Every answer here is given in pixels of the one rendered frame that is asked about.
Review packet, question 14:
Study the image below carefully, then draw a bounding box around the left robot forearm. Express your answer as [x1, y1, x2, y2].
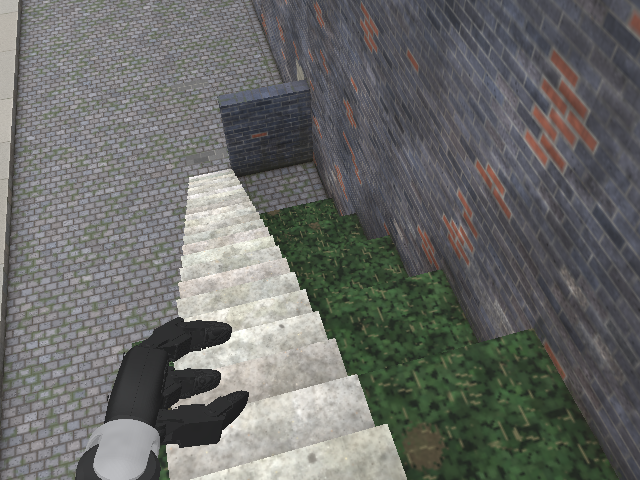
[75, 419, 161, 480]

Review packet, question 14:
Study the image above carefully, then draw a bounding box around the robot left hand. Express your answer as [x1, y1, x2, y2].
[104, 317, 249, 448]

